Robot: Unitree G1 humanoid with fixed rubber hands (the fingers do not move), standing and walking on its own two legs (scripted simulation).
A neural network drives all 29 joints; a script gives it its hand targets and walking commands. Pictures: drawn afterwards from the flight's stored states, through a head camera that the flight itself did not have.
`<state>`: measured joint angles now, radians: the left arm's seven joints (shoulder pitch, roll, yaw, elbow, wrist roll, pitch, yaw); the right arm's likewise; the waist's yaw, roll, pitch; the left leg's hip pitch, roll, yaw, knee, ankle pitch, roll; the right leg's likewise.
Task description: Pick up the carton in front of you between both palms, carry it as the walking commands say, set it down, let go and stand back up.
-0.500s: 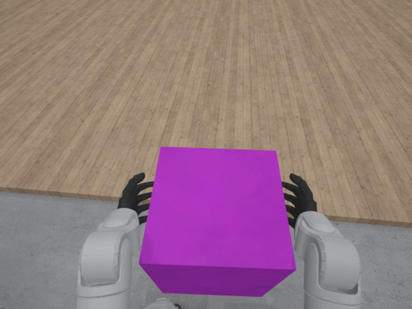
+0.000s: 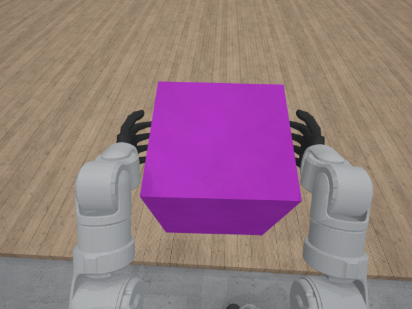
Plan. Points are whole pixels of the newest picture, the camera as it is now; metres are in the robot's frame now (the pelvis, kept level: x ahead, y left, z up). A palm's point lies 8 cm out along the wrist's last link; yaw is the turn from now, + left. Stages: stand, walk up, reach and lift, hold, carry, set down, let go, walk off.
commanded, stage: carry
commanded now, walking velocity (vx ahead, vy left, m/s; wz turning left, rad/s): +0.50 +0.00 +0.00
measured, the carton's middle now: (217, 168) +0.35 -0.01 +0.10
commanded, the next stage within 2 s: none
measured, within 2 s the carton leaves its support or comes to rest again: neither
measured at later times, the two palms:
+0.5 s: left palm (160, 56) +0.66 +0.14 +0.16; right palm (275, 52) +0.69 -0.16 +0.17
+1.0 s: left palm out of the picture +1.01 +0.09 +0.23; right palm out of the picture +1.01 -0.21 +0.25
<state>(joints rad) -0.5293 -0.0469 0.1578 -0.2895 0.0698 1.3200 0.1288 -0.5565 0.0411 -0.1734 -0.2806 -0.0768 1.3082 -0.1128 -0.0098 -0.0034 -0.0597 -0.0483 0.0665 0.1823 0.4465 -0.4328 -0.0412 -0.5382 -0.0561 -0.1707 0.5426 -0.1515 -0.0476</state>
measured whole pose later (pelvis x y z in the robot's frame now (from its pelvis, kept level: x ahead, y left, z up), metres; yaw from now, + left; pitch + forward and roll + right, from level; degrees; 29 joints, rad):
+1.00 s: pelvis +0.64 -0.04 +0.05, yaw +0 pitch +5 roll +0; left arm -0.76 -0.04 0.25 -0.06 0.11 1.34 0.13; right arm -0.83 -0.03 -0.26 0.05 -0.04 1.29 -0.12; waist -0.05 -0.02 -0.08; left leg -0.13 0.00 0.09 0.57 -0.49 0.04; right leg -0.53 0.00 -0.13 0.50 -0.07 -0.07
